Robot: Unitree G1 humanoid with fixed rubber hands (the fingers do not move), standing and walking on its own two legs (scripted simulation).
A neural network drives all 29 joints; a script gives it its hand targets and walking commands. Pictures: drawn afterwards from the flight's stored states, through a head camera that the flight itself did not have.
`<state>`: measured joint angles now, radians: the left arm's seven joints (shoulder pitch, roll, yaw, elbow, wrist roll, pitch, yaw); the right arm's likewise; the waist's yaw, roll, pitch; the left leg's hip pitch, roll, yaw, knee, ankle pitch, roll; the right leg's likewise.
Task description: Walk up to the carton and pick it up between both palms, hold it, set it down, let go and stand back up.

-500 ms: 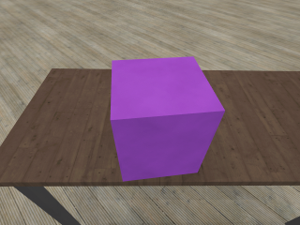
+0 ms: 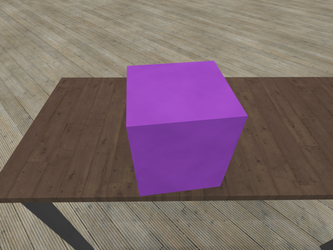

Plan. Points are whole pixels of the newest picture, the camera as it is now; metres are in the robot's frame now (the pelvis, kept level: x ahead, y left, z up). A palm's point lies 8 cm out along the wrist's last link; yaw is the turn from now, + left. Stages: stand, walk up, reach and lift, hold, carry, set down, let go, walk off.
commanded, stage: stand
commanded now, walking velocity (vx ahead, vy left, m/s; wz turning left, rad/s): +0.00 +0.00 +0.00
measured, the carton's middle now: (176, 129) +0.38 +0.02 +0.11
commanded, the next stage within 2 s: none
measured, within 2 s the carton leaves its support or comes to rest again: neither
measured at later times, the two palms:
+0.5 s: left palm out of the picture +0.00 +0.27 -0.14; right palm out of the picture +0.08 -0.27 -0.11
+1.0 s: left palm out of the picture +0.01 +0.27 -0.13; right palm out of the picture +0.08 -0.27 -0.11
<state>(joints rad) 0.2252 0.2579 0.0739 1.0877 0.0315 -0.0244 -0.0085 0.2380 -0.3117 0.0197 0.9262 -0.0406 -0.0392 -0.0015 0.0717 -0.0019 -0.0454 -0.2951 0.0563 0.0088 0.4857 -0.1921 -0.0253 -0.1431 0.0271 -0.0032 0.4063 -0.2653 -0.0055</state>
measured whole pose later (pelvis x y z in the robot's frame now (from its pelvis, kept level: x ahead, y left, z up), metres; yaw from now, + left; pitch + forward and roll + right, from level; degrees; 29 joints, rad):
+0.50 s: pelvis -0.01 +0.00 +0.00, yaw +0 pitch -1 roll -1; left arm 0.22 0.26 0.07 1.11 0.03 -0.02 -0.01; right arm 0.24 -0.31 0.02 0.94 -0.04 -0.04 0.00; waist 0.07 0.00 -0.01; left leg -0.29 0.06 0.01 0.47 -0.17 -0.03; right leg -0.14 0.03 0.00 0.41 -0.25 -0.01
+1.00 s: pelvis -0.01 +0.00 +0.00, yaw +0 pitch -1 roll -1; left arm 0.21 0.26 0.07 1.11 0.03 -0.02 -0.01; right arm 0.24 -0.31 0.02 0.94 -0.04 -0.04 0.00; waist 0.07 0.02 -0.01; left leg -0.28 0.06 0.01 0.46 -0.17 -0.03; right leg -0.14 0.03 0.00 0.41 -0.25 -0.01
